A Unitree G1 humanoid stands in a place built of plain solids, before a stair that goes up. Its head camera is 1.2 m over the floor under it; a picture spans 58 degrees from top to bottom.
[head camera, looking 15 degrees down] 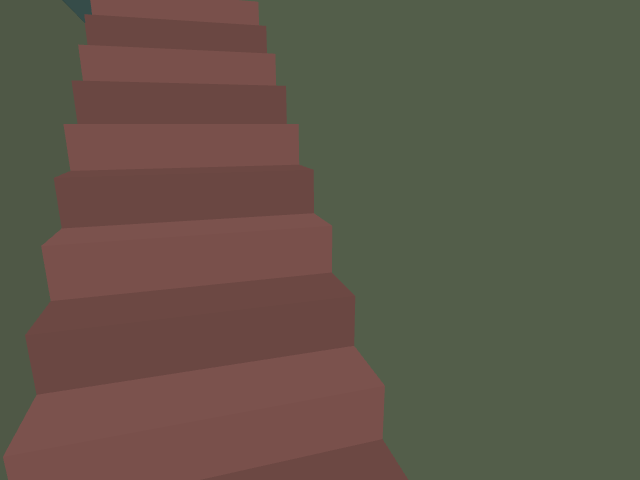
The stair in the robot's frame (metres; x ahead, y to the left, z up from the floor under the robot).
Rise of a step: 0.20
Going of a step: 0.27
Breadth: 1.14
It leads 17 degrees to the left of straight ahead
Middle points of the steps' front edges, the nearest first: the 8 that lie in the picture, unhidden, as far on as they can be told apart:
1.05 0.29 0.40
1.31 0.37 0.60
1.56 0.45 0.80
1.82 0.53 1.00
2.08 0.60 1.20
2.33 0.68 1.40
2.59 0.76 1.60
2.85 0.84 1.80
